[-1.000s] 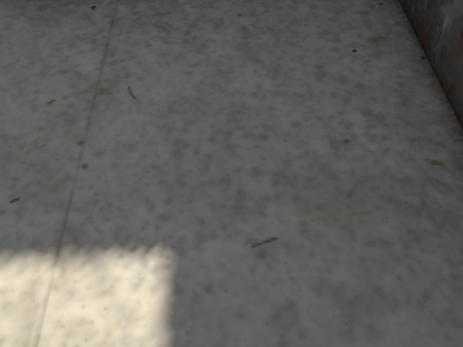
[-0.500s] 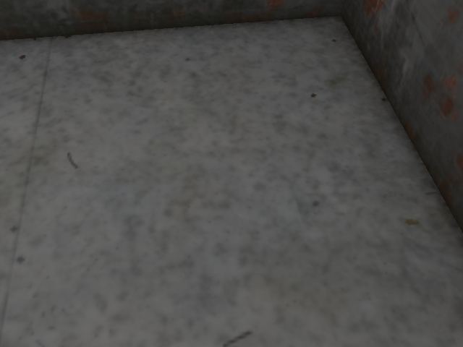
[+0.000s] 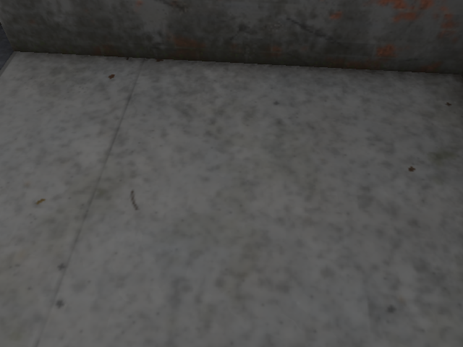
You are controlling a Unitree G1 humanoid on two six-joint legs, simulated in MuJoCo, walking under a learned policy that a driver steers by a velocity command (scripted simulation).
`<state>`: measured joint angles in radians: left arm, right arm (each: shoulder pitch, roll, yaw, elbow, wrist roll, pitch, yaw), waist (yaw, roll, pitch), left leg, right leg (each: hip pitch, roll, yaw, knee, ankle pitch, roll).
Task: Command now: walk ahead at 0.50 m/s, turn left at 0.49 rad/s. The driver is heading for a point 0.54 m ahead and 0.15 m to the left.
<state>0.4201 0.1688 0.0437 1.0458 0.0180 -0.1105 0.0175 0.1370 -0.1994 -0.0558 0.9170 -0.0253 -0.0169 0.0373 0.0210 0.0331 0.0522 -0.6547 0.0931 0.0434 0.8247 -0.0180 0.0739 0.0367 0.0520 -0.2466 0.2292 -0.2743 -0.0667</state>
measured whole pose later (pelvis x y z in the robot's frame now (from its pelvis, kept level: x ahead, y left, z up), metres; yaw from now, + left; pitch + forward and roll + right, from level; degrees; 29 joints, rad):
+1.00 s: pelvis +0.48 +0.08 +0.00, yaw +25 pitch +0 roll +0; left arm 0.26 0.21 0.00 0.88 0.02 -0.06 0.00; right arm 0.21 -0.24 -0.04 0.88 -0.03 0.02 -0.01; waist 0.01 0.03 0.07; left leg -0.41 -0.02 -0.08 0.83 -0.36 0.00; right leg -0.28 0.03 -0.07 0.38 -0.09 -0.07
